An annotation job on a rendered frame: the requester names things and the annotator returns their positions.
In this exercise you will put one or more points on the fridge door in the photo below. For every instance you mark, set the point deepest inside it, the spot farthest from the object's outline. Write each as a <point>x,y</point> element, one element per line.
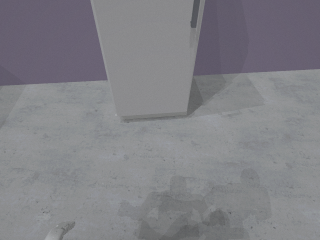
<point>149,48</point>

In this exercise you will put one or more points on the left robot hand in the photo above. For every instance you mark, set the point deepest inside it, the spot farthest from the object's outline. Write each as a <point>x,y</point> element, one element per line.
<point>60,230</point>

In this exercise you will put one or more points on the handle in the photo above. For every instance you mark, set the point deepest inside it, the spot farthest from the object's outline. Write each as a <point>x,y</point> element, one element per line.
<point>195,11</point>

